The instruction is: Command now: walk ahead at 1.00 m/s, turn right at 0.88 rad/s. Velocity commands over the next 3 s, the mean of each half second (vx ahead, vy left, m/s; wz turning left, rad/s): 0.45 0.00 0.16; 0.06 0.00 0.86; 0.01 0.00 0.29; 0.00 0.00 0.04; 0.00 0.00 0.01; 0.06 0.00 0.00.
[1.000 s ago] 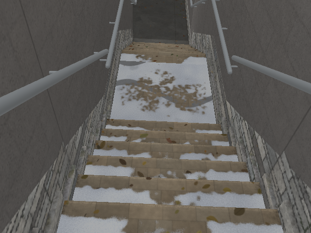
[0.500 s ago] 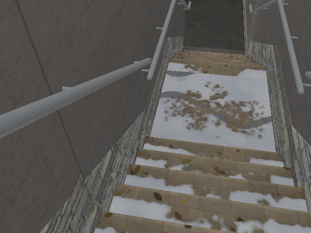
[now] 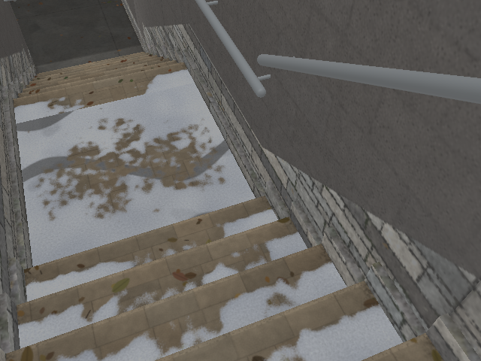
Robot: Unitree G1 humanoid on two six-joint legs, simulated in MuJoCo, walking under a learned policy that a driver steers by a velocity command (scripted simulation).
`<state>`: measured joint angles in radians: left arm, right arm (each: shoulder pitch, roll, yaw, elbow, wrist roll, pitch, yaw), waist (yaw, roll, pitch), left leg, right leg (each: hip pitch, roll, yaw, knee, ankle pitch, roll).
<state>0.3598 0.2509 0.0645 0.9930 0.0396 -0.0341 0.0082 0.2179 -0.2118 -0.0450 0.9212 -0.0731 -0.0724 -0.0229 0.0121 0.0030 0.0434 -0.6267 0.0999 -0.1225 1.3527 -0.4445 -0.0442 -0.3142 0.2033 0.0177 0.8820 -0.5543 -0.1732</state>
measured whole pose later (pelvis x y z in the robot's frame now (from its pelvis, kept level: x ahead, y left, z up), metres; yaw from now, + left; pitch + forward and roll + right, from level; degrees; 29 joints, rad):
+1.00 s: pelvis +0.46 +0.16 -0.31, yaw +32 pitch +3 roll +0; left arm 0.14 0.25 -0.03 0.57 0.08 -0.03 0.01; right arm 0.38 -0.22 0.02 0.80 -0.09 -0.11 0.05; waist -0.03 0.00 -0.04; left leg -0.46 -0.22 -0.13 0.79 -0.36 0.12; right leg -0.86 -0.03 0.08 1.47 -0.31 0.15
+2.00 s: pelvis +0.53 +0.06 -0.28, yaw +38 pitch -2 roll +0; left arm 0.18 0.17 -0.01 0.92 0.00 0.03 0.01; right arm 0.20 -0.20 0.01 0.96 0.01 0.05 -0.01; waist -0.01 0.02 0.05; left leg -0.21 -0.02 -0.11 0.44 -0.20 -0.03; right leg -0.15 0.03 -0.02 0.46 -0.28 -0.04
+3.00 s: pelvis +0.53 +0.08 -0.27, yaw +39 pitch +0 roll +0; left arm 0.27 0.18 0.03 1.06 0.01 0.01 0.01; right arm 0.26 -0.18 -0.01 1.08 -0.02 0.03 -0.01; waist 0.01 0.00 -0.02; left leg -0.28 -0.02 -0.03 0.60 -0.38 0.06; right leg -0.15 0.02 -0.01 0.46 -0.40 -0.06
